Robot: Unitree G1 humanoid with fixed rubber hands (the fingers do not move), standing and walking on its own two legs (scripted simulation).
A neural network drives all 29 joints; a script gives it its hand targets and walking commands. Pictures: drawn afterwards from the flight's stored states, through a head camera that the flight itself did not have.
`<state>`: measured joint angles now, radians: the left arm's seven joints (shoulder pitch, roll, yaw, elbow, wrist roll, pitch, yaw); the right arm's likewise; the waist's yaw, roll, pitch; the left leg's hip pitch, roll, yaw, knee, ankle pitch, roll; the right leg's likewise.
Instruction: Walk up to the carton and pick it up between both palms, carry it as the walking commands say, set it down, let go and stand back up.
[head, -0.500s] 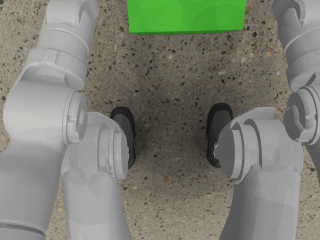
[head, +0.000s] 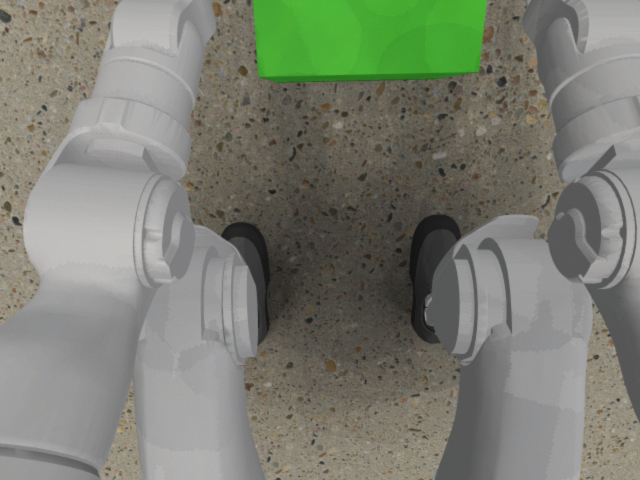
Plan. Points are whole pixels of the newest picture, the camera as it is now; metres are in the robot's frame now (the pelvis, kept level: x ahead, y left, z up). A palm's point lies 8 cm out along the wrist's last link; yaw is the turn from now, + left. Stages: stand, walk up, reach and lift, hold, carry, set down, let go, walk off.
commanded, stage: reach and lift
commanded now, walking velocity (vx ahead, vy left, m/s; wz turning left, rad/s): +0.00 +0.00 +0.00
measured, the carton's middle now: out of the picture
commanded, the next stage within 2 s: none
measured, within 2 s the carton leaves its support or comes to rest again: leaves its support in 0.52 s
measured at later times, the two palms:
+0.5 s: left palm out of the picture +0.56 +0.12 -0.18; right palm out of the picture +0.54 -0.18 -0.18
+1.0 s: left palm out of the picture +0.56 +0.12 -0.13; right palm out of the picture +0.54 -0.18 -0.14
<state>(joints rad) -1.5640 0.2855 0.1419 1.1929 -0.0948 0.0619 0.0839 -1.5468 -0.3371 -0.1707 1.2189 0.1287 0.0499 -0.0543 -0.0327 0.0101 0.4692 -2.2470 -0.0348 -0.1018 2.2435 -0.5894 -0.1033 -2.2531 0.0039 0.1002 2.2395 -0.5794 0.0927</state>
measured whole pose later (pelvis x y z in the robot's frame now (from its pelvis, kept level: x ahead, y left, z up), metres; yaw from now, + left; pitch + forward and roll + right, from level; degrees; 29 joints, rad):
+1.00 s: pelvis -0.02 +0.00 +0.02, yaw +0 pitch +31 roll +0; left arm -1.57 0.24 0.24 0.93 -0.05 0.23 0.15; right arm -1.52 -0.31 -0.26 0.92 0.06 0.24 -0.09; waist -0.04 0.03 0.53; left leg -2.16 -0.09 -0.11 2.18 -0.55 -0.12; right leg -2.16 0.06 0.12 2.17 -0.55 0.12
